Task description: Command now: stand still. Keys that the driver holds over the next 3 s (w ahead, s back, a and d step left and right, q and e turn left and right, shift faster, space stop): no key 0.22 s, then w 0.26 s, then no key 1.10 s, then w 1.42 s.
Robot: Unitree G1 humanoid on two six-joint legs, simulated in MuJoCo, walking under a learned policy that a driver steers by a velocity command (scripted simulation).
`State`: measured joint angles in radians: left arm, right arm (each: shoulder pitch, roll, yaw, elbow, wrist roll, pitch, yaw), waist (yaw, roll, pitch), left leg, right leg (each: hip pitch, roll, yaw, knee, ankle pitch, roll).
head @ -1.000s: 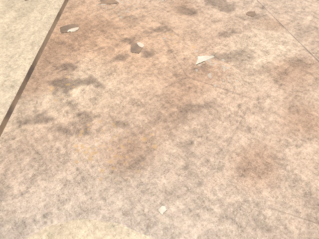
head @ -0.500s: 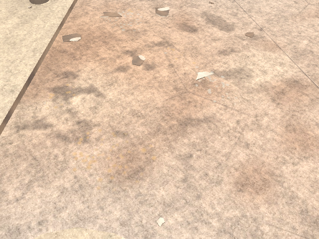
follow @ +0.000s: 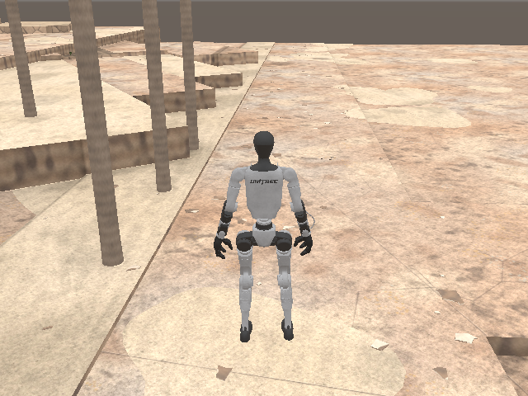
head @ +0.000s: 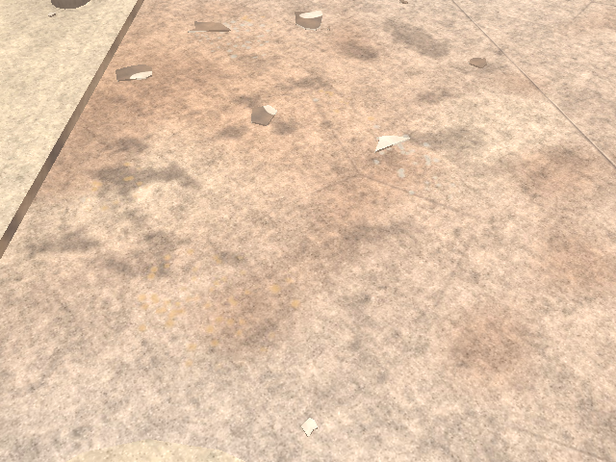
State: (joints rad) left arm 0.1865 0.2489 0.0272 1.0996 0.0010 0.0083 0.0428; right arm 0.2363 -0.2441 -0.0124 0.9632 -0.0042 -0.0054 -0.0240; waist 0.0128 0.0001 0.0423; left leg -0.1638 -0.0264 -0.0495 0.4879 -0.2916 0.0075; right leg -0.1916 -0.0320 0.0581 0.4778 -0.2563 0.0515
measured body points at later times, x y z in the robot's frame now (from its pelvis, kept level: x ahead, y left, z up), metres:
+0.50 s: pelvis +0.04 -0.04 -0.01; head +0.04 -0.05 +0.44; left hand +0.04 +0.22 -0.15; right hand +0.05 -0.30 -0.16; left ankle -0.02 +0.11 -0.72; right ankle +0.01 -0.13 -0.74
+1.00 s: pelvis +0.16 -0.02 +0.00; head +0.19 -0.02 +0.45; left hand +0.19 +0.23 -0.16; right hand +0.29 -0.27 -0.13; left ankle +0.23 +0.07 -0.74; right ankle +0.09 -0.15 -0.70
